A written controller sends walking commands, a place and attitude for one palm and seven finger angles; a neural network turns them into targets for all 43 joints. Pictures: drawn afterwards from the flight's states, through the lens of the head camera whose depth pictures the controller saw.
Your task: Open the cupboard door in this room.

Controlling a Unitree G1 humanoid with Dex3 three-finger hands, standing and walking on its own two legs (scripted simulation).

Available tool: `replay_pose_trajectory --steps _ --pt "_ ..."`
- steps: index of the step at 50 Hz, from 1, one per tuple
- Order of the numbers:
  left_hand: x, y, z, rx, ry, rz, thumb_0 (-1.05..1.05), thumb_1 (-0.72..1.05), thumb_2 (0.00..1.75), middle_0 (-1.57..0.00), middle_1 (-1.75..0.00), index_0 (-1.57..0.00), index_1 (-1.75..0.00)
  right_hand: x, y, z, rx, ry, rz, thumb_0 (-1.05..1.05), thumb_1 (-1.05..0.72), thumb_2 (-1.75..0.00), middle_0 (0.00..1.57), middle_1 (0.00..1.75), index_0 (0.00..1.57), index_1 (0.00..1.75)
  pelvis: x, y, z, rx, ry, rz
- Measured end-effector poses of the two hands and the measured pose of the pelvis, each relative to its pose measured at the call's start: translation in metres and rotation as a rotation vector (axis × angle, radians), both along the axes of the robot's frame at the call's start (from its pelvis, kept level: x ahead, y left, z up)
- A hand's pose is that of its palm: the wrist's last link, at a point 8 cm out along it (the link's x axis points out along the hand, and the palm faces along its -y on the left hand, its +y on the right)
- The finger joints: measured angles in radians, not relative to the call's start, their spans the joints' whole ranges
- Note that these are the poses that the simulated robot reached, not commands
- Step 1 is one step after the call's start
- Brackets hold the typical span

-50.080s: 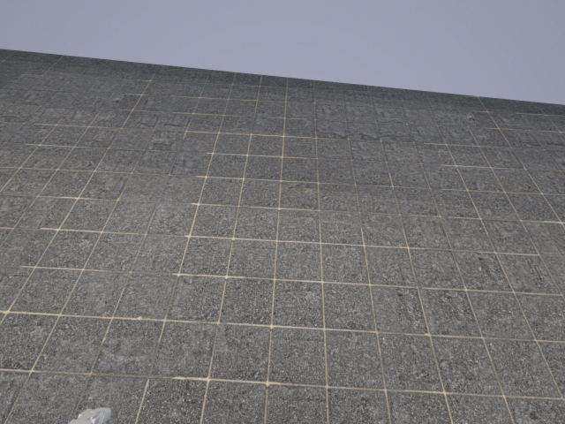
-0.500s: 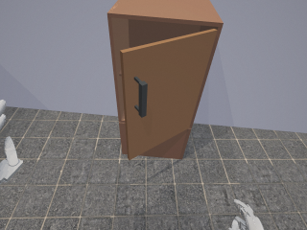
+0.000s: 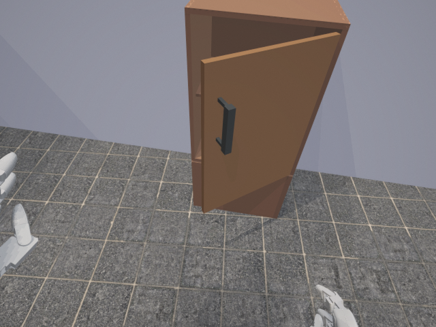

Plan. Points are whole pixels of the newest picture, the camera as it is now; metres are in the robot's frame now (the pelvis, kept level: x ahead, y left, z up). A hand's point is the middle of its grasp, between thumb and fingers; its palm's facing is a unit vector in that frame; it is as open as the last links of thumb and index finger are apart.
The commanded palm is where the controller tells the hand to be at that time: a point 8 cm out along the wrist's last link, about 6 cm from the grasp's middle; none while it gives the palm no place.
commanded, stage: stop stepping back and stand still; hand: left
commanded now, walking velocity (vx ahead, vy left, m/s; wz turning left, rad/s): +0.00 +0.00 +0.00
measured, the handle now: (223, 126) +0.59 +0.02 +0.04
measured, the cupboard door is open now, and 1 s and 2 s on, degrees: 39 39 39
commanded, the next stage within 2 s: let the arm hang, fingers relaxed in 0.02 s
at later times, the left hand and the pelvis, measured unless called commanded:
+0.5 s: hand out of the picture -0.02 +0.16 -0.19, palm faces +0.04 -0.99 -0.13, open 7.1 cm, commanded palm none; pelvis +0.01 -0.01 +0.00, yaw +2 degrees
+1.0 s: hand out of the picture -0.02 +0.13 -0.18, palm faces +0.09 -0.98 -0.15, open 7.4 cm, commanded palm none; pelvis +0.02 -0.01 +0.00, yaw +1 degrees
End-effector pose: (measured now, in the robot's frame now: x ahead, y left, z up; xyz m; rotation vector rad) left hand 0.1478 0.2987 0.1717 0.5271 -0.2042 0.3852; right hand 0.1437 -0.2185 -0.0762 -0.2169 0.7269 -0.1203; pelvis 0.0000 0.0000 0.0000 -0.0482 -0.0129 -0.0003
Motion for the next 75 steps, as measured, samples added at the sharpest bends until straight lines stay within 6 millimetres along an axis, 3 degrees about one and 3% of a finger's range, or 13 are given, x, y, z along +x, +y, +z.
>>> replay_pose_trajectory --steps 7,10,13,17,21,28,31,35,39,44,56,66,75 --pt "0.014 0.01 -0.013 -0.034 0.013 0.035 0.02 0.88 0.9 -0.21 -0.3 -0.21 -0.3 0.015 -0.01 0.005 -0.03 -0.021 0.003 0.01 -0.9 -0.9 0.2 0.3 0.2 0.3 0.005 0.003 0.001 0.013 0.008 0.008" --pt "0.034 0.015 -0.085 -0.119 0.306 0.033 0.01 0.89 0.9 -0.2 -0.3 -0.2 -0.3 0.019 -0.018 -0.014 -0.023 0.053 0.046 0.01 -0.9 -0.9 0.2 0.3 0.2 0.3 0.001 0.005 -0.004 0.014 0.024 0.021" --pt "0.025 0.005 -0.181 -0.259 0.699 0.057 0.01 0.9 0.9 -0.2 -0.3 -0.19 -0.3 0.008 -0.028 -0.03 -0.026 0.146 0.024 0.01 -0.9 -0.9 0.2 0.3 0.2 0.3 -0.001 0.006 -0.008 0.021 0.02 0.018" --pt "-0.032 -0.04 -0.28 -0.439 1.137 0.065 0.01 0.9 0.9 -0.2 -0.3 -0.19 -0.3 -0.028 -0.037 -0.038 -0.04 0.277 -0.032 0.01 -0.9 -0.9 0.2 0.3 0.2 0.3 0.0 0.002 -0.008 0.032 0.007 0.013" --pt "-0.108 -0.081 -0.325 -0.59 1.416 0.119 0.01 0.94 0.9 -0.2 -0.3 -0.2 -0.3 -0.076 -0.04 -0.044 -0.058 0.46 -0.079 0.01 -0.9 -0.9 0.2 0.3 0.2 0.3 0.003 -0.003 -0.005 0.03 0.001 0.017" --pt "-0.212 -0.089 -0.324 -0.679 1.676 0.282 0.01 0.96 0.9 -0.21 -0.3 -0.2 -0.3 -0.149 -0.024 -0.057 -0.022 0.731 -0.118 0.01 -0.9 -0.9 0.19 0.3 0.2 0.3 0.007 -0.005 -0.001 0.023 -0.001 0.03" --pt "-0.238 -0.089 -0.315 -0.679 1.734 0.338 0.01 0.94 0.9 -0.2 -0.3 -0.2 -0.3 -0.164 -0.012 -0.063 0.017 0.78 -0.125 0.01 -0.9 -0.9 0.19 0.3 0.2 0.3 0.009 -0.005 0.0 0.026 -0.005 0.03" --pt "-0.252 -0.089 -0.307 -0.666 1.759 0.379 0.01 0.92 0.9 -0.2 -0.3 -0.2 -0.3 -0.172 0.004 -0.071 0.072 0.795 -0.126 0.01 -0.9 -0.9 0.2 0.3 0.2 0.3 0.01 -0.004 0.0 0.031 -0.008 0.026" --pt "-0.245 -0.092 -0.306 -0.656 1.732 0.38 0.01 0.91 0.9 -0.2 -0.3 -0.19 -0.3 -0.168 0.015 -0.077 0.115 0.776 -0.123 0.01 -0.9 -0.9 0.2 0.3 0.2 0.3 0.011 -0.006 0.0 0.037 -0.012 0.022" --pt "-0.218 -0.101 -0.313 -0.66 1.652 0.336 0.01 0.91 0.9 -0.2 -0.3 -0.19 -0.3 -0.156 0.02 -0.081 0.14 0.73 -0.115 0.0 -0.9 -0.9 0.2 0.3 0.2 0.3 0.013 -0.008 -0.001 0.041 -0.018 0.021" --pt "-0.156 -0.125 -0.325 -0.686 1.522 0.211 0.01 0.9 0.9 -0.2 -0.3 -0.19 -0.3 -0.149 0.002 -0.076 0.1 0.698 -0.138 0.01 -0.91 -0.9 0.19 0.3 0.2 0.3 0.018 -0.015 -0.002 0.045 -0.019 0.021" --pt "-0.159 -0.119 -0.322 -0.672 1.565 0.249 0.01 0.91 0.9 -0.2 -0.3 -0.2 -0.3 -0.149 -0.004 -0.072 0.088 0.736 -0.143 0.0 -0.9 -0.9 0.19 0.3 0.2 0.3 0.026 -0.019 -0.001 0.044 -0.014 0.021" --pt "-0.168 -0.112 -0.318 -0.659 1.608 0.29 0.01 0.91 0.9 -0.2 -0.3 -0.19 -0.3 -0.135 -0.004 -0.073 0.088 0.736 -0.13 0.0 -0.9 -0.9 0.19 0.3 0.2 0.3 0.033 -0.02 0.0 0.046 -0.014 0.019"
